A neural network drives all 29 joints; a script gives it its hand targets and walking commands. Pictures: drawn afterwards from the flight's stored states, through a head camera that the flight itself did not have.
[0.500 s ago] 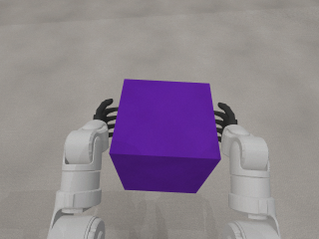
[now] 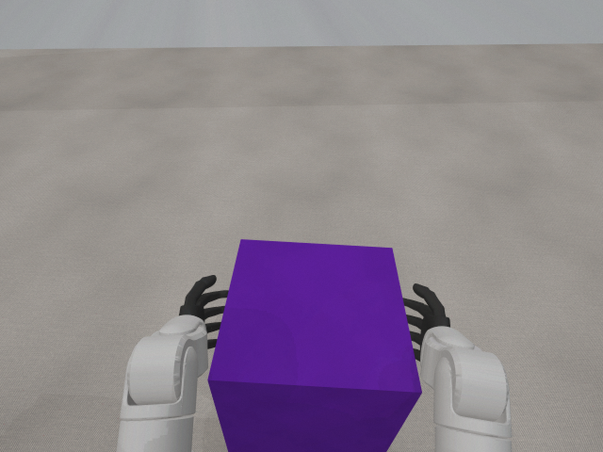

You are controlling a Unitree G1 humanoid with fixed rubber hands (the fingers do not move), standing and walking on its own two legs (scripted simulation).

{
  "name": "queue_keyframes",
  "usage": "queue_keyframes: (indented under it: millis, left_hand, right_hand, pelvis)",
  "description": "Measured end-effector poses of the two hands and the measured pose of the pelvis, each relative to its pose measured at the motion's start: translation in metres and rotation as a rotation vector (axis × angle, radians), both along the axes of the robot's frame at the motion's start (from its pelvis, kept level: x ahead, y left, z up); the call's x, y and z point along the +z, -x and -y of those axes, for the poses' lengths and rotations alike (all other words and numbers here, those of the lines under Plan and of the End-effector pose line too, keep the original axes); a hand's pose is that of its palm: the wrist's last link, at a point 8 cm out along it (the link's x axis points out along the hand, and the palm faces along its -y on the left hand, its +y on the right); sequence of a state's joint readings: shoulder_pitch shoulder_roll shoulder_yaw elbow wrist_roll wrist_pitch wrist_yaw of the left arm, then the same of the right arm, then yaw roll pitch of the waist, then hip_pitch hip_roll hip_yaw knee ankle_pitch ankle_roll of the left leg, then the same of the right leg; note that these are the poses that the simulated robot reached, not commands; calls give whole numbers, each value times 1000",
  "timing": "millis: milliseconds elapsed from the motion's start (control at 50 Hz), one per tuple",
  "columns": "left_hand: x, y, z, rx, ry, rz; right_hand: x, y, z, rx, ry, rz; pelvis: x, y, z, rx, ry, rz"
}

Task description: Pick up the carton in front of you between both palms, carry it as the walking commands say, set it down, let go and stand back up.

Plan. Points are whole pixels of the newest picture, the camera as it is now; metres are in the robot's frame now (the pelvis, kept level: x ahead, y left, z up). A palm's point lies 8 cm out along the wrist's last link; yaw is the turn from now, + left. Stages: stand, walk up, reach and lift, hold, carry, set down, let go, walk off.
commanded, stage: carry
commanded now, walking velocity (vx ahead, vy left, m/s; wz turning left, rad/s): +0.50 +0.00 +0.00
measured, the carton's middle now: (309, 356) +0.27 +0.00 -0.02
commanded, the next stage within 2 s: none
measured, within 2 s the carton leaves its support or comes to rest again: neither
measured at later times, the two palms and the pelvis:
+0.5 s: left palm (226, 162) +0.60 +0.17 +0.07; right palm (387, 172) +0.58 -0.13 +0.08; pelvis +0.32 +0.04 +0.00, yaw -5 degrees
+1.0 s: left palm (270, 88) +0.91 +0.12 +0.07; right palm (392, 94) +0.91 -0.18 +0.07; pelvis +0.65 -0.03 +0.00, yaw +0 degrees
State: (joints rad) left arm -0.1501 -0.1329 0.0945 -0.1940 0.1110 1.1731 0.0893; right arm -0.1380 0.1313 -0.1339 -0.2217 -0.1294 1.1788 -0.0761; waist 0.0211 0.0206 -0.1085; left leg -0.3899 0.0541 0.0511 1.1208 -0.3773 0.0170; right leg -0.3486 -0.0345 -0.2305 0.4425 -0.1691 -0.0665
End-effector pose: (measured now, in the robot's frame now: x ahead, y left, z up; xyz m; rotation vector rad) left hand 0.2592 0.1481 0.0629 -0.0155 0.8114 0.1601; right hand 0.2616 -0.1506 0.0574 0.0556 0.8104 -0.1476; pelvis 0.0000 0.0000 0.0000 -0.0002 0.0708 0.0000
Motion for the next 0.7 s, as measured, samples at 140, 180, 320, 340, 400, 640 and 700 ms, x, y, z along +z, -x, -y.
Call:
queue_keyframes:
  millis: [140,180,320,340,400,640,700]
  left_hand:
    - [22,-73,7,-4,-9,47]
    - [27,-100,7,-13,-8,72]
    - [30,-210,-7,-37,16,154]
    - [27,-228,-11,-39,24,162]
    - [13,-280,-20,-48,47,150]
    - [25,-423,-13,-98,48,74]
    - [35,-461,-9,-83,43,115]
  right_hand:
    - [20,-73,7,5,1,48]
    - [26,-98,7,-4,3,73]
    - [36,-200,-7,-33,24,154]
    - [34,-217,-10,-36,30,162]
    - [26,-265,-20,-45,53,150]
    - [37,-392,-14,-103,48,73]
    - [46,-434,-9,-87,44,114]
  pelvis:
    - [13,-80,5,-13,-24,-6]
    - [13,-107,3,-16,-24,-4]
    - [-6,-212,-15,-31,-7,12]
    - [-12,-229,-19,-37,-6,17]
    - [-22,-273,-30,-55,-24,24]
    - [13,-405,-37,-71,20,-10]
    - [13,-446,-28,-67,16,-8]
